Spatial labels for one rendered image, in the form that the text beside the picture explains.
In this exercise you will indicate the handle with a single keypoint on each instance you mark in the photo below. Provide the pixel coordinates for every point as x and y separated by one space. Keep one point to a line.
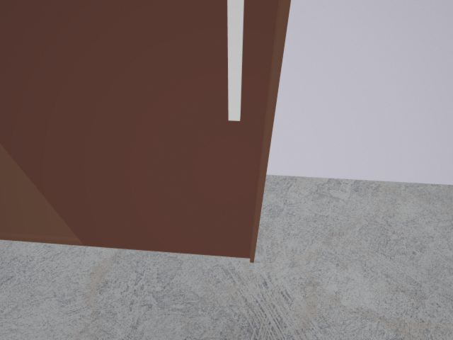
235 51

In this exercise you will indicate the wardrobe door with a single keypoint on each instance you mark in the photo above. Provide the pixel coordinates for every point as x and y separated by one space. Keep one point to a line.
117 111
23 209

